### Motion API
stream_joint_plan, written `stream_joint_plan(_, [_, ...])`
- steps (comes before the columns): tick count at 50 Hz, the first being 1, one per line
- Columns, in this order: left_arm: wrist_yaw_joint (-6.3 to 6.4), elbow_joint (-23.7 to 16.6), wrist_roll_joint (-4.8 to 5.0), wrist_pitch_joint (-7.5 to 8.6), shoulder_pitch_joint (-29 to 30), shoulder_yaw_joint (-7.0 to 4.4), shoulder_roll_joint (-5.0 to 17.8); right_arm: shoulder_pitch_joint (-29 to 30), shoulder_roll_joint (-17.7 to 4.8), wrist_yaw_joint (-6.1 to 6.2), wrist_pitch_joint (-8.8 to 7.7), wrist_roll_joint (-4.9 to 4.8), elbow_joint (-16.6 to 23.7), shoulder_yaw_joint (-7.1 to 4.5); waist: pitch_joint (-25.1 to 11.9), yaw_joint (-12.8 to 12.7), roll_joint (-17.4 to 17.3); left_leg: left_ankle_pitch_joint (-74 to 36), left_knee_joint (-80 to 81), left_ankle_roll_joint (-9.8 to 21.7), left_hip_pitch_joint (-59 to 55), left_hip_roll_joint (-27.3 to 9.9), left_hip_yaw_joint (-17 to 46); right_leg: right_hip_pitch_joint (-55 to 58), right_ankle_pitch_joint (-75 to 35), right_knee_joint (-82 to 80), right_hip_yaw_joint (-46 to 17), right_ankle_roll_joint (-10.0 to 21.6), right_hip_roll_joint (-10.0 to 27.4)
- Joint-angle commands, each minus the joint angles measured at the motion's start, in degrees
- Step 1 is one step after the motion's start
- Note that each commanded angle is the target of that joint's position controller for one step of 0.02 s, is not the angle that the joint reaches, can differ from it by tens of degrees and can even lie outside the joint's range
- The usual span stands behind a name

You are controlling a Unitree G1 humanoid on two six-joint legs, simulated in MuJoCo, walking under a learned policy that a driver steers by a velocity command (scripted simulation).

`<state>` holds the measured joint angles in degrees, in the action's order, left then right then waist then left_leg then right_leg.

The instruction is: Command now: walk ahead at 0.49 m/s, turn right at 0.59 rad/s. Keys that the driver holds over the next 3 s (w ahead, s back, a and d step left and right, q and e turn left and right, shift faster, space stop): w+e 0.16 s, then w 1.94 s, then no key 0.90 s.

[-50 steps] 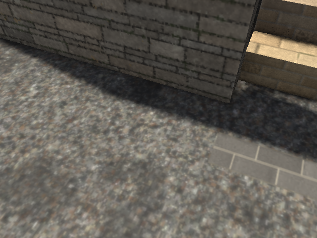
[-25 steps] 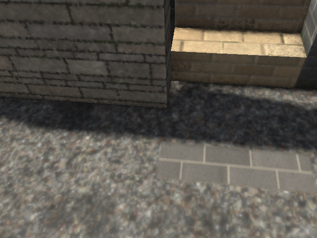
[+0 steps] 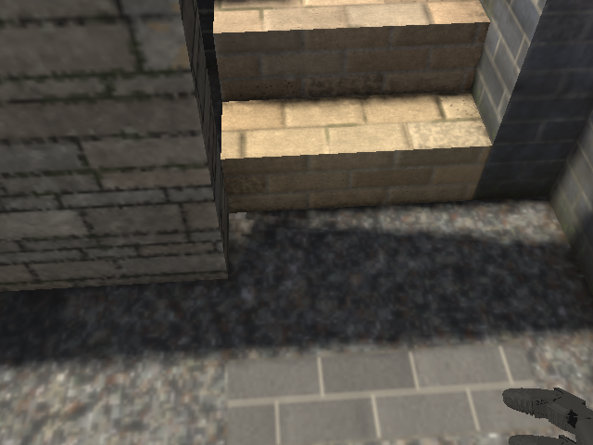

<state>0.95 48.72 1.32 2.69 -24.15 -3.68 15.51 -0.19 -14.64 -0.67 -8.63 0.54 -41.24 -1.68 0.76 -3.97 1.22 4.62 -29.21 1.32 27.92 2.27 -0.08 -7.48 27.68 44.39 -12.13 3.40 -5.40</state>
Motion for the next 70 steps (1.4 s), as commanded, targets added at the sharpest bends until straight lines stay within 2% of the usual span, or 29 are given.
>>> stream_joint_plan(1, [-0.36, -6.2, 1.71, 1.44, -1.9, -0.42, 7.0, -18.3, -7.8, 0.69, 0.71, -0.64, -0.1, -3.19, -15.9, 8.6, -12.2, 23.5, 12.0, 13.1, -46.3, -25.9, 39.6, -38.1, 0.7, 33.9, -0.3, -1.1, 4.7])
stream_joint_plan(2, [-0.21, -7.5, 1.23, 1.09, 3.1, -0.71, 8.0, -14.8, -6.5, 0.84, 1.24, -0.76, 0.5, -2.74, -8.9, 8.1, -5.6, 18.0, 13.1, 11.0, -36.6, -23.8, 30.2, -37.2, -4.4, 33.3, 2.8, -1.3, 7.3])
stream_joint_plan(4, [-0.51, -9.4, -0.72, 0.71, 7.1, -0.64, 5.9, -11.2, -5.9, 0.94, 1.1, 0.19, -0.3, -2.23, -1.6, 5.1, -3.7, 9.0, 17.4, 9.9, -22.9, -19.5, 20.0, -33.1, -8.9, 27.7, 4.2, -1.3, 11.0])
stream_joint_plan(12, [-1.33, -13.9, -1.14, 0.08, 12.1, 0.57, 2.5, -14.3, -9.1, -0.1, 0.82, 0.09, -4.7, -3.18, -0.4, 4.8, -3.1, -7.9, 21.8, 10.9, -19.8, -16.0, 1.5, -33.6, -22.9, 11.6, 6.0, -2.3, 12.1])
stream_joint_plan(18, [-3.47, -17.7, -0.26, 1.46, 22.7, 1.34, 1.8, -19.9, -11.5, -0.13, 2.75, -2.1, -7.3, -3.05, 2.7, 8.5, -5.3, -6.1, 19.3, 8.8, -26.3, -16.8, -1.3, -30.8, -26.7, -6.4, 12.0, -1.4, 10.3])
stream_joint_plan(21, [-3.76, -18.6, -0.33, 1.81, 22.9, 0.45, 4.5, -20.6, -12.6, -0.16, 3.86, -2.38, -8.4, -3.19, 2.2, 6.8, -7.3, -16.0, 14.4, 7.1, -29.9, -18.7, -1.3, -25.8, -18.2, -10.3, 14.5, 1.3, 7.8])
stream_joint_plan(23, [-3.35, -14.5, -1.38, 1.63, 8.4, -2.07, 9.0, -19.5, -13.4, 0.17, 4.23, -1.82, -8.2, -3.01, -5.8, -1.5, -7.2, -32.5, -2.5, 4.1, -25.5, -14.5, -5.8, -3.9, -21.4, -14.7, 17.0, 3.9, 3.2])
stream_joint_plan(24, [-2.21, -12.1, -1.98, 0.98, -3.0, -3.93, 14.4, -18.7, -11.0, 0.21, 3.61, -0.38, -6.1, -1.78, -14.1, -6.0, -0.1, -17.2, -21.6, 1.2, -11.6, -11.5, -8.0, 15.5, -27.1, -12.6, 4.8, 7.6, 13.2])
stream_joint_plan(25, [-1.94, -11.3, -2.42, 0.67, -4.2, -4.53, 20.1, -25.6, -2.6, -0.76, 1.86, -0.23, -4.7, 0.71, -21.2, -0.5, 16.6, 27.6, -42.1, -1.4, 11.1, -1.3, -3.5, 31.5, -20.0, -20.2, -24.2, 17.8, 27.1])
stream_joint_plan(26, [-2.19, -11.6, -1.53, 1.47, -4.6, -2.9, 13.5, -24.4, -8.1, -0.89, 0.56, -2.11, -6.5, -0.51, -22.4, -2.1, 9.6, 30.0, -49.1, -0.6, 15.4, -3.5, 5.4, 29.1, -15.6, -25.4, -30.9, 17.3, 28.2])
stream_joint_plan(27, [-2.33, -11.4, -1.0, 1.92, -1.1, -1.93, 10.6, -19.5, -10.2, -0.81, 0.4, -3.32, -4.7, -1.24, -13.4, -1.5, 6.9, 25.4, -49.4, 0.0, 18.6, -6.1, 4.0, 22.0, -19.5, -25.4, -20.5, 14.4, 25.9])
stream_joint_plan(29, [-2.58, -12.4, -0.89, 2.1, 7.3, -0.79, 7.5, -16.1, -9.3, 0.06, 1.14, -1.22, -3.9, -1.2, -6.1, 2.3, 1.6, 16.9, -42.6, -0.4, 13.5, -10.1, 3.0, 6.5, -28.9, -27.5, -8.2, 11.9, 21.0])
stream_joint_plan(33, [-2.42, -11.1, -1.4, 4.02, 9.3, -0.54, 7.7, -17.5, -5.8, 0.11, 3.79, -0.37, -3.9, -0.36, -3.2, 6.3, 3.2, 9.8, -35.2, -1.6, 8.8, -11.3, 3.4, -2.1, -31.3, -34.6, -0.7, 12.4, 18.9])
stream_joint_plan(37, [-1.31, -8.4, -1.12, 3.34, 4.8, -0.69, 8.6, -9.0, -5.3, 0.03, 3.91, -0.52, -0.9, -0.09, 0.7, 3.5, 2.4, -1.2, -22.2, -3.1, 12.7, -10.2, 2.3, -0.7, -28.3, -37.0, 5.3, 10.4, 16.4])
stream_joint_plan(38, [-1.91, -5.1, -1.67, 3.36, 1.3, -0.18, 6.1, -6.1, -3.8, -1.61, 5.63, 4.37, 0.2, 0.41, 2.3, 3.0, 1.8, -5.0, -17.0, -2.9, 9.2, -8.8, -1.9, -2.8, -28.0, -38.2, 8.6, 8.2, 13.6])
stream_joint_plan(45, [-0.93, -1.8, -2.31, 3.79, 1.6, -1.43, 9.2, 0.0, -6.0, -2.43, 4.98, 2.35, 2.6, -0.12, 4.8, 3.0, 3.7, -2.3, -2.5, 0.8, 3.8, -7.0, -0.9, 6.5, -27.1, -35.9, 7.1, 4.5, 18.3])
stream_joint_plan(48, [-0.85, -0.6, -3.07, 3.25, 2.8, -1.56, 9.0, -10.8, -7.6, -0.89, 3.5, 2.11, -0.6, -0.78, -1.6, 7.2, 2.0, 3.4, 2.5, 4.4, -7.8, -3.7, -2.9, 10.2, -49.6, -18.6, 10.3, 3.3, 16.3])
stream_joint_plan(49, [-0.83, -0.7, -3.29, 3.0, 1.6, -0.53, 6.5, -20.4, -9.9, -0.07, 2.71, 3.06, -3.6, -1.51, -8.4, 10.1, -1.8, 6.0, 2.9, 6.5, -20.2, -5.9, -0.2, 5.5, -46.3, -5.1, 12.1, 2.6, 13.4])
stream_joint_plan(50, [-1.48, -2.9, -0.7, 3.1, -4.4, 1.22, 1.1, -26.2, -17.0, 0.3, 2.14, 4.31, -3.6, -3.59, -16.5, 8.8, -16.4, 15.8, 5.4, 13.7, -39.8, -21.4, 23.8, -15.4, -26.1, 16.4, 16.3, 0.1, 5.5])
stream_joint_plan(51, [-1.34, -1.6, -0.85, 3.69, -3.5, 0.64, 3.4, -24.7, -16.1, -0.35, 2.72, 3.19, -4.4, -4.05, -15.3, 8.6, -18.0, 16.7, 15.6, 14.9, -40.9, -25.5, 40.6, -26.3, 0.2, 24.2, 11.7, 0.5, 0.2])
stream_joint_plan(53, [-1.7, -1.3, -0.99, 3.57, 4.0, 0.34, 5.0, -17.2, -10.0, -0.66, 3.04, 1.88, -3.6, -2.8, -5.5, 6.4, -5.0, 13.4, 16.1, 12.8, -29.1, -20.9, 24.8, -27.4, -8.6, 25.4, 8.6, 1.8, 6.8])
stream_joint_plan(54, [-1.55, -1.4, -0.72, 3.22, 5.4, 0.81, 3.7, -15.8, -7.9, -0.5, 2.86, 1.72, -4.0, -1.97, -2.6, 5.4, -3.9, 3.8, 17.4, 11.6, -24.8, -18.8, 18.7, -25.1, -10.0, 21.7, 9.2, 1.5, 8.9])
stream_joint_plan(57, [-1.71, -1.0, -2.94, 1.04, 5.3, 1.39, 2.3, -16.2, -6.9, -0.79, 1.16, 0.84, -7.0, -1.2, -2.7, 3.3, -6.2, -18.6, 18.3, 11.8, -22.2, -15.5, 9.5, -19.6, -12.1, 18.1, 11.4, -0.3, 8.6])
stream_joint_plan(60, [-1.62, -1.8, -3.06, 1.05, 10.1, 2.1, 0.3, -17.1, -6.5, -0.92, 0.17, -0.1, -9.9, -0.88, -0.7, 3.4, -6.3, -26.4, 19.8, 11.2, -22.1, -13.2, 3.9, -19.2, -16.4, 7.8, 14.0, -1.7, 8.3])
stream_joint_plan(61, [-0.77, -4.3, -3.24, 1.57, 13.2, 1.88, 2.0, -15.3, -6.6, -0.56, 2.1, -1.3, -11.5, -1.02, 1.4, 1.6, -10.5, -32.7, 17.8, 10.5, -18.7, -6.2, -3.8, -15.0, -14.8, -1.7, 16.8, -2.6, 6.5])
stream_joint_plan(62, [-0.74, -3.6, -2.89, 2.02, 16.3, 2.9, -0.8, -17.7, -5.4, -0.26, 1.45, -0.63, -12.7, -0.21, 1.2, 4.2, -9.0, -40.8, 18.0, 10.9, -20.9, -7.8, -2.1, -14.0, -18.0, -6.0, 18.1, -3.5, 5.2])
stream_joint_plan(65, [1.02, -2.0, -2.91, 2.1, 14.7, 3.21, -1.1, -17.0, -8.8, -0.12, 1.22, -0.98, -14.5, -0.77, -3.8, 2.9, -7.2, -38.5, 14.6, 10.9, -23.5, -11.1, -0.1, -8.8, -22.4, -10.9, 16.0, -2.9, 5.3])
stream_joint_plan(68, [1.54, 0.6, -3.93, 3.16, 9.9, 2.92, 0.1, -13.0, -7.2, 0.84, 2.54, -2.41, -14.8, -0.3, -5.9, -0.9, -4.3, -29.0, 7.1, 8.6, -21.1, -9.7, 1.5, 0.3, -25.5, -18.3, 14.0, -1.6, 5.8])
stream_joint_plan(70, [2.42, 1.0, -4.54, 4.8, 6.7, 2.19, 4.0, -14.9, -5.2, 1.87, 3.95, -1.36, -14.9, 0.65, -7.7, -0.9, 2.3, -11.5, -1.7, 6.0, -17.4, -5.4, 1.3, 7.1, -29.9, -22.4, 5.2, -0.9, 14.6])
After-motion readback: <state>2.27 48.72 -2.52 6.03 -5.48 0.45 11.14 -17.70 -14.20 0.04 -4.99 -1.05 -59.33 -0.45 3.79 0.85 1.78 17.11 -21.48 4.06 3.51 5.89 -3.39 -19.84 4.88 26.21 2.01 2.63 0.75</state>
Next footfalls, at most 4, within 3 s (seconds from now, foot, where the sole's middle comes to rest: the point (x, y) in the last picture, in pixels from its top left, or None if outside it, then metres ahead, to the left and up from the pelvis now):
0.48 right None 0.38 -0.19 -0.76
0.98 left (345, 342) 0.70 -0.03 -0.76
1.40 right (420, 292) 0.86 -0.22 -0.76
1.68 left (328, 293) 0.84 0.01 -0.76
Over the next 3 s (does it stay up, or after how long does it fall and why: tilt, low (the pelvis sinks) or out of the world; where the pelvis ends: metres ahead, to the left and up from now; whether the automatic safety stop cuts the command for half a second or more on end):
stays up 0.82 -0.09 0.02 its command is cut before an obstacle after 1.2 s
